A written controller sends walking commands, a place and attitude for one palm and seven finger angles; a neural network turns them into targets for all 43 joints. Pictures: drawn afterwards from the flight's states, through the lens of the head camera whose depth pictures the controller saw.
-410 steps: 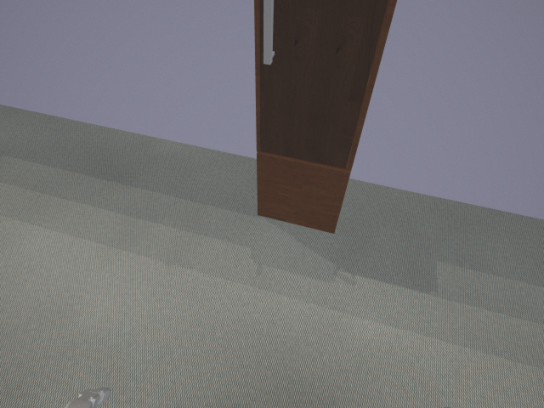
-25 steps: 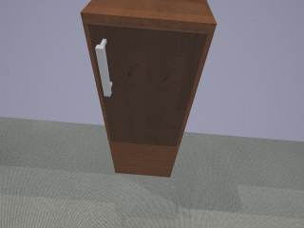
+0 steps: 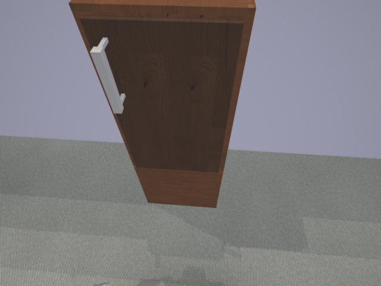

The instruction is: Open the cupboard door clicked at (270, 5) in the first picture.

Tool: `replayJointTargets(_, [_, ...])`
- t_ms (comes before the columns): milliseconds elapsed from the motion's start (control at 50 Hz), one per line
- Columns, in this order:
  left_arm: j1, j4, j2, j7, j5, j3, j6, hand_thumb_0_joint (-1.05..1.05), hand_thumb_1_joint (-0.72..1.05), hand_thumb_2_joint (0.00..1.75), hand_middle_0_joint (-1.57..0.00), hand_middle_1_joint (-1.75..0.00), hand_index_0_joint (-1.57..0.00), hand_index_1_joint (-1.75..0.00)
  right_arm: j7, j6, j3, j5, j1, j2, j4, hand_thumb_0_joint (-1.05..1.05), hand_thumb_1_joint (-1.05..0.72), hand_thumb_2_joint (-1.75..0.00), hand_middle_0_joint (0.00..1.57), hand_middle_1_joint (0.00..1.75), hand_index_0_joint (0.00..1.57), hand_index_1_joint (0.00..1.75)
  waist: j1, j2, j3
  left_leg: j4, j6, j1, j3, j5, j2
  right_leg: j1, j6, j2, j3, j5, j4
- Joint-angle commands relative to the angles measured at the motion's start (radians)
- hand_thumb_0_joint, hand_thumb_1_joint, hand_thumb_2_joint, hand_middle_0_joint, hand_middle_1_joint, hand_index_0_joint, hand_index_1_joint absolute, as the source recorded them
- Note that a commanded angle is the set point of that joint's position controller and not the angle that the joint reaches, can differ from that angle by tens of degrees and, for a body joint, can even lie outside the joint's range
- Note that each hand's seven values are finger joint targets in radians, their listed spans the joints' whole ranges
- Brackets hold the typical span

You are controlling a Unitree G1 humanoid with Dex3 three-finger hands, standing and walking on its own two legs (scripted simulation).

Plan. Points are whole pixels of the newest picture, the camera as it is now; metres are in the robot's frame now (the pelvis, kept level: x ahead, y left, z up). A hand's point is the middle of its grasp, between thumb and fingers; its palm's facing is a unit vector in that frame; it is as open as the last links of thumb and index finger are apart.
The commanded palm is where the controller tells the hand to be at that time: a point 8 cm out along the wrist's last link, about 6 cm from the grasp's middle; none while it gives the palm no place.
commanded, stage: come to a stop and stand still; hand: left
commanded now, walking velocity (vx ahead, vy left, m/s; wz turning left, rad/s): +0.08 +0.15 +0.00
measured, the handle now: (111, 78) +0.54 +0.23 +0.12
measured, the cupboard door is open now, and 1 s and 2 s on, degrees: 0 0 0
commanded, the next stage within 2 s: look again from close up in 0.44 s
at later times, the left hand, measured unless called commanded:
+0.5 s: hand out of the picture -0.03 +0.20 -0.17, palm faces +0.03 -0.99 -0.17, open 7.4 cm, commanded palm none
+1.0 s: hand out of the picture +0.02 +0.16 -0.17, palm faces +0.02 -0.97 -0.25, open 7.3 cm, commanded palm none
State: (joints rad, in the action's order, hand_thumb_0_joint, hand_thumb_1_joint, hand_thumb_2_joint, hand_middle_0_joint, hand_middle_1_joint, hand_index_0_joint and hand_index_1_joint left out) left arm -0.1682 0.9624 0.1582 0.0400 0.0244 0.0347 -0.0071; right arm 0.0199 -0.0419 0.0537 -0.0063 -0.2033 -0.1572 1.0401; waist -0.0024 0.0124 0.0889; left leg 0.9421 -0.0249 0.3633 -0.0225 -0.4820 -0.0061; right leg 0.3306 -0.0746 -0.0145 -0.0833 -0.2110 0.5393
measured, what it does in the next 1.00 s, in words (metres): steps on the spot: left foot, then right foot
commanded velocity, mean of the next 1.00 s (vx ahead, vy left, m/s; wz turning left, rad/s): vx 0.04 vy -0.03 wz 0.00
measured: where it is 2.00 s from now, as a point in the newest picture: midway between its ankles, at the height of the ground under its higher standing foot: outside the picture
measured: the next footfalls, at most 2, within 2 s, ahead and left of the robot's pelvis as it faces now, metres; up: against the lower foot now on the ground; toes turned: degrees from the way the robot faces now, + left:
left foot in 0.22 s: -0.01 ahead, +0.14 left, +0.00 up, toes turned +1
right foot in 0.60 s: +0.01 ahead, -0.11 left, +0.00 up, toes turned -2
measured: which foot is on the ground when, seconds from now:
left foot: up 0.00-0.20, down 0.22-1.00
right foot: down 0.00-0.22, up 0.24-0.58, down 0.60-1.00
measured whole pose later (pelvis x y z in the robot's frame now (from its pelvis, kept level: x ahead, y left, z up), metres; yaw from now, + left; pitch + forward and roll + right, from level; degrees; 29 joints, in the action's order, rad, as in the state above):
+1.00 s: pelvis -0.01 -0.02 +0.00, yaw +0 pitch -2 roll +1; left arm -0.27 1.10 0.14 0.03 0.01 0.01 -0.03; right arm 0.04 0.01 0.01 -0.01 -0.30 -0.16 1.08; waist 0.02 -0.06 0.00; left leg 0.53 -0.05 0.16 -0.02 -0.34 -0.05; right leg 0.22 -0.04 0.01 -0.04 -0.35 0.60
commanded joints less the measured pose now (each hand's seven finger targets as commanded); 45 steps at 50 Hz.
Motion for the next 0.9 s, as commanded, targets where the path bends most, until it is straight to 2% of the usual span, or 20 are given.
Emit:
replayJointTargets(0, [-0.125, -0.032, 0.196, 0.007, 0.009, 0.056, -0.003, 0.00, 0.90, 0.90, -0.20, -0.30, -0.20, -0.30, -0.012, 0.011, 0.001, -0.009, -0.067, -0.038, -0.054, 0.00, -0.90, -0.90, 0.20, 0.30, 0.20, 0.30, -0.045, 0.096, -0.134, -0.086, -0.011, 0.042, -0.004, 0.017, 0.003, -0.161, -0.140, -0.294, 0.312, 0.236, -0.228])
replayJointTargets(80, [-0.108, -0.039, 0.215, 0.001, 0.013, 0.062, 0.007, 0.00, 0.90, 0.90, -0.20, -0.30, -0.20, -0.30, -0.015, 0.019, 0.000, -0.007, -0.088, -0.045, -0.071, 0.00, -0.90, -0.90, 0.20, 0.30, 0.20, 0.30, -0.036, 0.107, -0.133, -0.230, 0.007, -0.039, -0.013, 0.037, 0.008, -0.099, -0.135, -0.292, 0.337, -0.017, -0.272])
replayJointTargets(160, [-0.043, -0.041, 0.176, -0.009, -0.001, 0.051, 0.026, 0.00, 0.90, 0.90, -0.20, -0.30, -0.20, -0.30, -0.012, 0.031, -0.008, -0.011, -0.264, -0.045, -0.014, 0.00, -0.90, -0.90, 0.20, 0.30, 0.20, 0.30, 0.046, 0.081, -0.109, -0.547, 0.041, -0.376, -0.047, 0.168, 0.017, 0.159, -0.004, -0.159, 0.209, -0.329, -0.257])
replayJointTargets(200, [-0.054, -0.064, 0.059, -0.018, -0.008, 0.023, 0.032, 0.00, 0.90, 0.90, -0.20, -0.30, -0.20, -0.30, -0.003, 0.037, 0.003, -0.035, -0.261, -0.149, -0.040, 0.00, -0.90, -0.90, 0.20, 0.30, 0.20, 0.30, 0.047, -0.313, 0.003, -0.821, 0.148, -0.208, 0.354, -0.195, -0.277, 0.272, 0.067, 0.017, 0.014, -0.304, 0.131])
replayJointTargets(220, [-0.020, -0.075, 0.075, -0.022, -0.002, 0.027, 0.031, 0.00, 0.90, 0.90, -0.20, -0.30, -0.20, -0.30, 0.003, 0.035, 0.004, -0.036, -0.203, -0.176, -0.073, 0.00, -0.90, -0.90, 0.20, 0.30, 0.20, 0.30, 0.045, -0.266, 0.096, -0.901, 0.223, -0.027, 0.434, -0.264, -0.359, 0.271, 0.058, 0.011, 0.058, -0.264, 0.296])
replayJointTargets(280, [-0.126, -0.009, 0.074, -0.045, 0.010, 0.034, 0.025, 0.00, 0.90, 0.90, -0.20, -0.30, -0.20, -0.30, 0.010, 0.062, -0.020, -0.025, -0.085, -0.115, -0.089, 0.00, -0.90, -0.90, 0.20, 0.30, 0.20, 0.30, -0.039, -0.139, 0.068, -0.854, 0.190, 0.028, 0.289, -0.105, -0.253, 0.215, 0.052, 0.005, 0.109, -0.112, 0.523])
replayJointTargets(380, [-0.107, 0.012, 0.057, -0.047, 0.007, 0.024, 0.007, 0.00, 0.90, 0.90, -0.20, -0.30, -0.20, -0.30, 0.021, 0.090, -0.023, -0.022, -0.234, -0.089, -0.031, 0.00, -0.90, -0.90, 0.20, 0.30, 0.20, 0.30, 0.018, -0.085, -0.006, -0.778, 0.196, -0.218, 0.211, 0.192, -0.231, 0.312, 0.072, -0.021, 0.085, -0.082, 0.531])
replayJointTargets(480, [-0.062, 0.005, 0.012, -0.038, -0.005, -0.001, 0.002, 0.00, 0.90, 0.90, -0.20, -0.30, -0.20, -0.30, 0.024, 0.082, -0.022, -0.033, -0.267, -0.096, 0.009, 0.00, -0.90, -0.90, 0.20, 0.30, 0.20, 0.30, 0.047, -0.151, -0.029, -0.692, 0.212, -0.213, 0.181, 0.463, -0.250, 0.113, 0.074, -0.023, 0.037, -0.235, 0.183])
replayJointTargets(500, [-0.090, 0.016, 0.000, -0.036, -0.009, -0.002, -0.002, 0.00, 0.90, 0.90, -0.20, -0.30, -0.20, -0.30, 0.023, 0.077, -0.021, -0.033, -0.263, -0.101, 0.015, 0.00, -0.90, -0.90, 0.20, 0.30, 0.20, 0.30, 0.033, -0.161, -0.043, -0.664, 0.204, -0.192, 0.172, 0.476, -0.241, 0.050, 0.073, -0.011, 0.029, -0.234, 0.109])
replayJointTargets(520, [-0.249, 0.131, 0.070, 0.004, -0.004, -0.013, -0.013, 0.00, 0.90, 0.90, -0.20, -0.30, -0.20, -0.30, 0.007, 0.086, -0.006, -0.008, -0.071, -0.192, -0.026, 0.00, -0.90, -0.90, 0.20, 0.30, 0.20, 0.30, -0.070, -0.177, -0.031, -0.489, 0.131, 0.022, 0.056, 0.380, -0.237, -0.112, 0.036, -0.093, 0.113, 0.005, 0.084])
replayJointTargets(540, [-0.307, 0.101, 0.112, 0.000, -0.001, -0.011, -0.017, 0.00, 0.90, 0.90, -0.20, -0.30, -0.20, -0.30, -0.010, 0.072, -0.026, -0.015, -0.053, -0.059, -0.085, 0.00, -0.90, -0.90, 0.20, 0.30, 0.20, 0.30, -0.086, 0.059, -0.010, -0.384, 0.063, 0.122, -0.016, 0.031, -0.066, -0.119, 0.035, -0.092, 0.218, -0.214, -0.132])
replayJointTargets(560, [-0.288, 0.086, 0.127, 0.002, 0.000, -0.001, -0.034, 0.00, 0.90, 0.90, -0.20, -0.30, -0.20, -0.30, -0.010, 0.075, -0.036, -0.019, -0.136, -0.028, -0.082, 0.00, -0.90, -0.90, 0.20, 0.30, 0.20, 0.30, -0.016, 0.078, -0.082, -0.268, 0.043, 0.028, -0.018, 0.081, -0.012, -0.071, -0.032, -0.219, 0.379, -0.069, -0.198])
replayJointTargets(580, [-0.236, 0.087, 0.155, -0.001, -0.005, 0.001, -0.049, 0.00, 0.90, 0.90, -0.20, -0.30, -0.20, -0.30, -0.013, 0.070, -0.047, -0.022, -0.187, 0.011, -0.062, 0.00, -0.90, -0.90, 0.20, 0.30, 0.20, 0.30, 0.007, 0.049, -0.137, -0.218, 0.043, 0.001, -0.030, 0.029, -0.022, -0.109, -0.076, -0.258, 0.362, -0.039, -0.217])
replayJointTargets(600, [-0.191, 0.080, 0.147, -0.005, 0.001, 0.000, -0.043, 0.00, 0.90, 0.90, -0.20, -0.30, -0.20, -0.30, -0.019, 0.075, -0.042, -0.020, -0.216, 0.020, -0.060, 0.00, -0.90, -0.90, 0.20, 0.30, 0.20, 0.30, 0.034, -0.012, -0.174, -0.281, 0.041, -0.080, -0.036, 0.077, -0.007, -0.115, -0.069, -0.197, 0.255, 0.126, -0.139])
replayJointTargets(620, [-0.183, 0.082, 0.147, -0.005, 0.001, -0.002, -0.040, 0.00, 0.90, 0.90, -0.20, -0.30, -0.20, -0.30, -0.019, 0.076, -0.045, -0.011, -0.239, 0.036, -0.042, 0.00, -0.90, -0.90, 0.20, 0.30, 0.20, 0.30, 0.041, -0.007, -0.221, -0.385, 0.031, -0.125, -0.055, 0.109, 0.018, -0.136, -0.046, -0.165, 0.209, 0.050, -0.097])
replayJointTargets(640, [-0.175, 0.097, 0.127, -0.002, -0.009, -0.001, -0.039, 0.00, 0.90, 0.90, -0.20, -0.30, -0.20, -0.30, -0.012, 0.075, -0.045, -0.011, -0.240, -0.002, -0.022, 0.00, -0.90, -0.90, 0.20, 0.30, 0.20, 0.30, 0.040, 0.143, -0.201, -0.388, 0.038, -0.147, 0.001, 0.187, -0.019, -0.092, -0.016, -0.120, 0.196, 0.014, -0.057])
replayJointTargets(660, [-0.154, 0.101, 0.084, 0.001, -0.011, -0.009, -0.035, 0.00, 0.90, 0.90, -0.20, -0.30, -0.20, -0.30, -0.006, 0.076, -0.040, -0.010, -0.249, -0.037, -0.011, 0.00, -0.90, -0.90, 0.20, 0.30, 0.20, 0.30, 0.048, 0.149, -0.163, -0.392, 0.046, -0.160, 0.033, 0.277, -0.057, -0.052, 0.006, -0.091, 0.159, -0.009, -0.043])
replayJointTargets(720, [-0.144, 0.099, 0.071, -0.003, -0.010, -0.011, -0.022, 0.00, 0.90, 0.90, -0.20, -0.30, -0.20, -0.30, 0.005, 0.072, -0.042, -0.014, -0.212, -0.043, -0.001, 0.00, -0.90, -0.90, 0.20, 0.30, 0.20, 0.30, 0.022, -0.087, 0.006, -0.461, 0.058, -0.085, 0.053, 0.349, -0.097, -0.017, 0.027, -0.053, 0.132, -0.025, -0.032])
replayJointTargets(780, [-0.162, 0.116, 0.082, -0.004, -0.011, -0.009, -0.028, 0.00, 0.90, 0.90, -0.20, -0.30, -0.20, -0.30, 0.010, 0.067, -0.045, -0.011, -0.206, -0.032, 0.000, 0.00, -0.90, -0.90, 0.20, 0.30, 0.20, 0.30, 0.022, 0.015, 0.024, -0.455, 0.048, -0.092, 0.031, 0.341, -0.079, -0.044, 0.022, -0.072, 0.150, 0.093, -0.065])
replayJointTargets(880, [-0.159, 0.113, 0.097, -0.004, -0.012, -0.004, -0.030, 0.00, 0.90, 0.90, -0.20, -0.30, -0.20, -0.30, 0.014, 0.066, -0.045, -0.010, -0.201, -0.040, 0.022, 0.00, -0.90, -0.90, 0.20, 0.30, 0.20, 0.30, 0.025, 0.003, -0.022, -0.474, 0.036, -0.154, 0.015, 0.353, -0.074, -0.086, 0.020, -0.082, 0.151, 0.186, -0.077])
